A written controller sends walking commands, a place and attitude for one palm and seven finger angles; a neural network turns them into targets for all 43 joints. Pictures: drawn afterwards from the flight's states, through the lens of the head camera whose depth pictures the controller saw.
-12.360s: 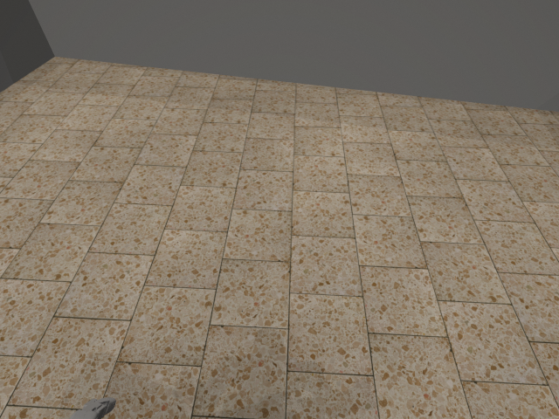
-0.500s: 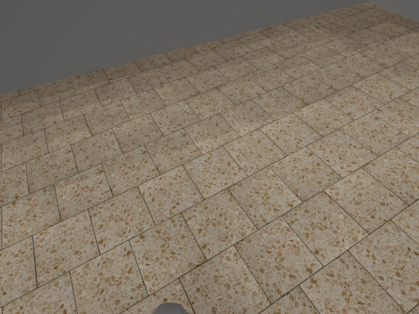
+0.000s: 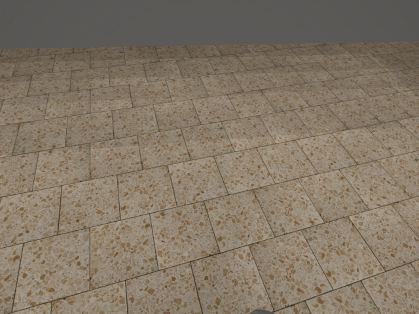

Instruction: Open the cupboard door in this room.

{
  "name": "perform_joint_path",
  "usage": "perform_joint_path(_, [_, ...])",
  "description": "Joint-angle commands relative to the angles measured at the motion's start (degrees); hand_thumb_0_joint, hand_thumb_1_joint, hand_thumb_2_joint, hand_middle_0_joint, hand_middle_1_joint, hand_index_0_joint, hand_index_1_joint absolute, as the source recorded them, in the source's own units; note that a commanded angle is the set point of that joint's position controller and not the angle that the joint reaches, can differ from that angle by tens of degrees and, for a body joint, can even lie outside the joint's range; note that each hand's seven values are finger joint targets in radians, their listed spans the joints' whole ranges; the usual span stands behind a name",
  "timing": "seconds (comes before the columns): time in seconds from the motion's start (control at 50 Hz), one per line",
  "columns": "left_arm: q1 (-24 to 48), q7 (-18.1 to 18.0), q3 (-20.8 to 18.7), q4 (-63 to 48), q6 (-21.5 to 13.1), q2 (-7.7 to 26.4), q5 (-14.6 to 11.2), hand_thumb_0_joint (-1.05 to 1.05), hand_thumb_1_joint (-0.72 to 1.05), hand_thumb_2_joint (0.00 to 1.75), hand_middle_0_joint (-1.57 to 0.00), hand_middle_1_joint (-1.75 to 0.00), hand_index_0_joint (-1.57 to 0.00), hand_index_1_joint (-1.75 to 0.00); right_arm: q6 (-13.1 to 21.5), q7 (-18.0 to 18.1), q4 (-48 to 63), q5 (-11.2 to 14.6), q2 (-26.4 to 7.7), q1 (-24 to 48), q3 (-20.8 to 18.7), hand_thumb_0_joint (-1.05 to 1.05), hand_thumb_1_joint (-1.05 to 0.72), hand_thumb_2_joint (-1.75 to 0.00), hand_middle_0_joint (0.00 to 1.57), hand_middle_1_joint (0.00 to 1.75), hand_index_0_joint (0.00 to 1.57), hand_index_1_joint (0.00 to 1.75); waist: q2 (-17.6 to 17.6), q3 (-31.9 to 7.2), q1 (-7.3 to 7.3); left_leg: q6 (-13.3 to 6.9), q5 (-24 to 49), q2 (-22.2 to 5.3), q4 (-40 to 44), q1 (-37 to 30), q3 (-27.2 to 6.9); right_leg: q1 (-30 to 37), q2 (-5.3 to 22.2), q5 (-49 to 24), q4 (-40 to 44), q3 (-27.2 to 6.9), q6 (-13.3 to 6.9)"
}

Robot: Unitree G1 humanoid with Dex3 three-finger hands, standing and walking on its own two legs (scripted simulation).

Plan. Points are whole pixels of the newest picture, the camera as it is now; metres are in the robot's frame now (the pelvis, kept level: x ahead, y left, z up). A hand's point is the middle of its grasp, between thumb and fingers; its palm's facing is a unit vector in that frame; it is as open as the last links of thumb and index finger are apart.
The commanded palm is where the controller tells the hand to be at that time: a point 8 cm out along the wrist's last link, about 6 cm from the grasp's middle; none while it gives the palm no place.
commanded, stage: turn or walk to find it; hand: left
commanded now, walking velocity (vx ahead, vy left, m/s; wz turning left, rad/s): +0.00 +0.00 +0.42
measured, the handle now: out of the picture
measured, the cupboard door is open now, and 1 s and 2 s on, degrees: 0 0 0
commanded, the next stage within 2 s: none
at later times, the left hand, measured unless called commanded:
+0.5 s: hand out of the picture -0.01 +0.14 -0.15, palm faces +0.26 -0.93 -0.27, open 7.3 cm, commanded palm none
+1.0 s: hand out of the picture -0.10 +0.20 -0.17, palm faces +0.46 -0.85 -0.26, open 7.4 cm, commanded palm none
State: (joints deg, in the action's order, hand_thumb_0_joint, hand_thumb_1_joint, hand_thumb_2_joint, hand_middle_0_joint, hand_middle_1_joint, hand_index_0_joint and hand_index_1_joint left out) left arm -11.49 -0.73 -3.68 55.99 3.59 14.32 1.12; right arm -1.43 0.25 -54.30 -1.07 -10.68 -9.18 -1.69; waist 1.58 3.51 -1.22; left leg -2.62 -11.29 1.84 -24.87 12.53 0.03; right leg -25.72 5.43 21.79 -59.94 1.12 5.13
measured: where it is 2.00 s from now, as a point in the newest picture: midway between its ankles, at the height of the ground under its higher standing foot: outside the picture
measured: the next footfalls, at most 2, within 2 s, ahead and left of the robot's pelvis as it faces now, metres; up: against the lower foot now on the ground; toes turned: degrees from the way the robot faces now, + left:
right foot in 0.20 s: +0.03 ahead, -0.15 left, +0.00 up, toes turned +2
left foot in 0.70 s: -0.07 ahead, +0.10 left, +0.00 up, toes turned +24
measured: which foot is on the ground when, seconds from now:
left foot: down 0.00-0.20, up 0.22-0.68, down 0.70-1.00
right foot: up 0.00-0.18, down 0.20-0.70, up 0.72-1.00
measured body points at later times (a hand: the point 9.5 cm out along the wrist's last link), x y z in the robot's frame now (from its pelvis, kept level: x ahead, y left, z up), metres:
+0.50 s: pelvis -0.03 -0.06 +0.00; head +0.00 -0.09 +0.45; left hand -0.02 +0.19 -0.13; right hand +0.05 -0.31 -0.17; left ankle -0.10 +0.10 -0.65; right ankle -0.01 -0.15 -0.74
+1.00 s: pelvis -0.07 -0.02 +0.00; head -0.05 +0.00 +0.45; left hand -0.13 +0.25 -0.15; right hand +0.11 -0.20 -0.14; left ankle -0.11 +0.08 -0.74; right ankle -0.02 -0.16 -0.68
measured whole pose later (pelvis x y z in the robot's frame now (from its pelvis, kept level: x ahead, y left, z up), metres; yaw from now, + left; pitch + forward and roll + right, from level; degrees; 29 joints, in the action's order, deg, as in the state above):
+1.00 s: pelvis -0.07 -0.02 +0.00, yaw +25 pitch -1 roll +0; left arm -10.4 -0.8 -3.5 55.2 3.5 14.2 0.9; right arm -1.3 0.3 -54.3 -1.3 -10.8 -9.0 -1.9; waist 1.1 4.0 -0.9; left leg -1.7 -12.6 1.4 -25.9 12.6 -0.3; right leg -25.1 5.0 23.9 -57.4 1.6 5.1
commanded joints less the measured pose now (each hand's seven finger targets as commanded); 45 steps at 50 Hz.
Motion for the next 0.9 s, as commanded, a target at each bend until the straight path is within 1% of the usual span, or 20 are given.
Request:
perform_joint_path(0.0, [3.46, -0.35, -0.47, -5.70, -1.50, 3.31, -0.30, 0.00, 0.90, 0.90, -0.20, -0.30, -0.20, -0.30, 0.61, 0.56, 2.55, -0.26, -12.20, -4.01, -3.93, 0.00, -0.90, -0.90, 0.20, 0.30, 0.20, 0.30, -9.98, -3.77, 3.30, -7.49, 12.72, -15.65, 7.41, -5.26, -17.25, -3.25, -0.53, 3.57, 5.76, -0.41, -0.19])
perform_joint_path(0.08, [2.25, -0.49, -0.23, -6.13, -1.88, 2.38, -0.65, 0.00, 0.90, 0.90, -0.20, -0.30, -0.20, -0.30, 0.17, 0.40, 2.96, -0.56, -12.38, -3.30, -4.28, 0.00, -0.90, -0.90, 0.20, 0.30, 0.20, 0.30, -10.86, -4.85, 2.66, -7.24, 12.24, -14.48, 6.10, -1.10, -19.96, 4.48, -2.63, 3.85, 16.07, 0.46, -1.21])
perform_joint_path(0.14, [-2.88, -0.58, -0.46, -5.08, -2.71, 2.96, -0.83, 0.00, 0.90, 0.90, -0.20, -0.30, -0.20, -0.30, 0.01, 0.19, 3.36, -0.21, -11.77, -2.06, -4.47, 0.00, -0.90, -0.90, 0.20, 0.30, 0.20, 0.30, -8.96, -7.22, -0.02, -4.57, 11.15, -11.07, 1.28, 4.25, -19.10, 15.93, -3.66, -6.09, 32.37, 1.57, -1.68])
perform_joint_path(0.16, [-4.93, -0.82, -0.91, -4.61, -3.23, 4.72, -0.59, 0.00, 0.90, 0.90, -0.20, -0.30, -0.20, -0.30, 0.00, -0.01, 3.66, 0.21, -10.01, -2.12, -4.39, 0.00, -0.90, -0.90, 0.20, 0.30, 0.20, 0.30, -4.22, -8.10, -0.94, -1.79, 4.87, -8.01, -2.27, 9.88, -16.55, 23.44, -0.67, -9.73, 39.71, -0.72, -2.40])
perform_joint_path(0.18, [-5.80, -1.28, -1.89, -4.79, -3.74, 9.58, 0.31, 0.00, 0.90, 0.90, -0.20, -0.30, -0.20, -0.30, 0.00, -0.33, 4.44, 0.69, -6.29, -3.18, -3.82, 0.00, -0.90, -0.90, 0.20, 0.30, 0.20, 0.30, 10.02, -8.24, -1.41, 2.41, -8.48, -0.98, -13.01, 21.20, -8.76, 30.46, 12.21, -5.53, 44.50, -13.81, -6.66])
perform_joint_path(0.2, [-4.69, -1.41, -2.19, -6.02, -3.59, 12.28, 0.31, 0.00, 0.90, 0.90, -0.20, -0.30, -0.20, -0.30, -0.17, -0.16, 5.61, 0.24, -6.79, -1.37, -3.98, 0.00, -0.90, -0.90, 0.20, 0.30, 0.20, 0.30, 15.58, -5.74, -2.17, 4.26, -21.12, 2.31, -25.91, 23.18, -3.97, 23.20, 22.23, -9.78, 46.48, -22.16, -12.47])
perform_joint_path(0.22, [-2.24, -1.55, -1.88, -7.07, -3.19, 10.99, 0.00, 0.00, 0.90, 0.90, -0.20, -0.30, -0.20, -0.30, -0.72, -0.36, 5.47, -0.16, -8.53, -1.08, -4.64, 0.00, -0.90, -0.90, 0.20, 0.30, 0.20, 0.30, 8.45, -4.27, -0.96, 3.98, -19.80, 0.14, -34.26, 20.45, -5.67, 15.97, 22.42, -10.08, 46.54, -17.89, -14.57])
perform_joint_path(0.24, [1.56, -1.78, -2.14, -7.55, -3.72, 8.77, -0.11, 0.00, 0.90, 0.90, -0.20, -0.30, -0.20, -0.30, -1.44, -0.48, 3.88, -0.44, -8.36, -2.52, -4.66, 0.00, -0.90, -0.90, 0.20, 0.30, 0.20, 0.30, 11.34, -2.51, 0.79, 3.92, -17.60, -1.41, -38.48, 20.84, -6.72, 13.53, 18.97, -7.87, 46.86, -15.17, -13.61])
perform_joint_path(0.28, [4.53, -1.31, -0.71, -8.14, -3.91, 5.88, -0.36, 0.00, 0.90, 0.90, -0.20, -0.30, -0.20, -0.30, -1.93, -0.96, 1.31, -0.49, -7.66, -5.27, -4.73, 0.00, -0.90, -0.90, 0.20, 0.30, 0.20, 0.30, 6.44, 0.17, 2.88, 4.91, -11.18, -2.05, -44.38, 20.50, -4.75, 12.57, 13.11, -12.13, 44.64, -6.62, -10.87])
perform_joint_path(0.32, [3.36, -1.30, -0.43, -7.50, -4.35, 4.47, -0.35, 0.00, 0.90, 0.90, -0.20, -0.30, -0.20, -0.30, -1.95, -1.14, 0.17, -0.33, -6.63, -7.05, -4.46, 0.00, -0.90, -0.90, 0.20, 0.30, 0.20, 0.30, 5.74, -0.90, 3.08, 5.80, -8.20, -2.35, -45.43, 20.94, -3.42, 15.53, 11.36, -19.48, 42.88, -1.82, -10.02])
perform_joint_path(0.42, [-1.72, -1.39, -0.82, -5.64, -4.54, 5.49, 0.01, 0.00, 0.90, 0.90, -0.20, -0.30, -0.20, -0.30, -2.14, -1.07, 0.62, -0.26, -6.69, -3.67, -4.06, 0.00, -0.90, -0.90, 0.20, 0.30, 0.20, 0.30, 7.52, -1.58, 0.64, 7.25, -9.30, -4.02, -40.94, 20.40, -1.95, 19.30, 13.42, -21.01, 42.51, -0.94, -11.51])
perform_joint_path(0.54, [-5.48, -1.21, -1.78, -3.78, -3.97, 8.58, 0.81, 0.00, 0.90, 0.90, -0.20, -0.30, -0.20, -0.30, -1.13, -0.92, 2.28, 0.38, -5.37, 1.70, -2.62, 0.00, -0.90, -0.90, 0.20, 0.30, 0.20, 0.30, 9.78, -3.99, -2.00, 6.68, -15.89, -4.11, -22.47, 13.60, 2.52, 22.72, 15.57, -32.25, 37.72, 0.66, -13.54])
perform_joint_path(0.6, [-4.19, -0.99, -2.13, -3.36, -3.61, 9.95, 0.68, 0.00, 0.90, 0.90, -0.20, -0.30, -0.20, -0.30, -0.48, -0.69, 1.97, 0.65, -5.56, -0.63, -2.41, 0.00, -0.90, -0.90, 0.20, 0.30, 0.20, 0.30, 10.30, -6.07, -0.63, 5.79, -12.46, -3.15, -13.04, 7.45, 4.86, 21.89, 15.61, -33.62, 34.04, 2.45, -12.34])
perform_joint_path(0.64, [-2.46, -0.90, -2.16, -3.40, -3.11, 9.22, 0.02, 0.00, 0.90, 0.90, -0.20, -0.30, -0.20, -0.30, 0.25, -0.76, 0.96, 0.49, -7.08, -4.48, -2.68, 0.00, -0.90, -0.90, 0.20, 0.30, 0.20, 0.30, 6.53, -7.64, 2.18, 4.95, 0.46, -3.63, 0.46, -3.12, 4.62, 15.99, 13.53, -26.81, 27.26, 6.39, -7.93])
perform_joint_path(0.66, [-3.50, -0.72, -1.75, -4.20, -2.64, 6.67, -0.45, 0.00, 0.90, 0.90, -0.20, -0.30, -0.20, -0.30, 0.94, -0.67, 0.95, 0.19, -11.28, -5.98, -3.55, 0.00, -0.90, -0.90, 0.20, 0.30, 0.20, 0.30, -4.80, -9.24, 3.00, 2.33, 8.61, -10.67, 5.08, -11.08, -4.77, 7.14, 8.98, -15.21, 17.77, 9.03, -4.51])
perform_joint_path(0.68, [-2.00, -0.39, -0.46, -6.32, -2.27, 2.94, -0.56, 0.00, 0.90, 0.90, -0.20, -0.30, -0.20, -0.30, 0.95, -0.31, 1.02, -0.01, -16.57, -7.88, -4.84, 0.00, -0.90, -0.90, 0.20, 0.30, 0.20, 0.30, -19.76, -7.42, 4.26, -3.78, 27.75, -23.47, 6.38, -14.26, -20.81, -6.51, 1.92, 13.41, 7.02, 9.18, -0.67])
perform_joint_path(0.7, [1.02, -0.68, -0.26, -6.84, -1.56, 3.81, -0.17, 0.00, 0.90, 0.90, -0.20, -0.30, -0.20, -0.30, 0.30, -0.08, 0.17, -0.04, -17.72, -9.22, -4.90, 0.00, -0.90, -0.90, 0.20, 0.30, 0.20, 0.30, -15.57, -6.94, 5.34, -7.60, 27.68, -26.04, 5.99, -9.25, -19.01, -4.43, 1.91, 15.45, 0.74, 3.98, -1.51])
perform_joint_path(0.74, [2.39, -0.45, -0.82, -5.57, -1.05, 3.82, -0.01, 0.00, 0.90, 0.90, -0.20, -0.30, -0.20, -0.30, 0.50, 0.74, 1.12, -0.33, -14.46, -4.18, -4.15, 0.00, -0.90, -0.90, 0.20, 0.30, 0.20, 0.30, -16.13, -3.76, 3.73, -6.97, 17.32, -20.62, 7.33, -4.95, -15.92, -6.08, 2.36, 9.34, -3.28, 1.21, -1.56])
perform_joint_path(0.78, [1.60, 0.11, -0.94, -4.51, -1.37, 4.47, -0.10, 0.00, 0.90, 0.90, -0.20, -0.30, -0.20, -0.30, 0.69, 0.91, 2.27, -0.29, -12.26, -0.40, -3.15, 0.00, -0.90, -0.90, 0.20, 0.30, 0.20, 0.30, -13.32, -1.82, 2.05, -5.94, 19.20, -16.81, 6.60, -3.46, -12.25, -5.55, 1.68, 3.85, -4.10, 0.48, -1.29])
perform_joint_path(0.88, [0.83, 0.08, -0.56, -4.23, -1.65, 3.99, -0.20, 0.00, 0.90, 0.90, -0.20, -0.30, -0.20, -0.30, 1.15, 0.78, 2.41, 0.07, -12.19, -2.58, -3.43, 0.00, -0.90, -0.90, 0.20, 0.30, 0.20, 0.30, -8.48, -4.99, 2.28, -6.16, 22.82, -15.34, 5.81, -7.97, -11.56, -4.95, 0.35, 1.32, -1.04, 0.45, -0.11])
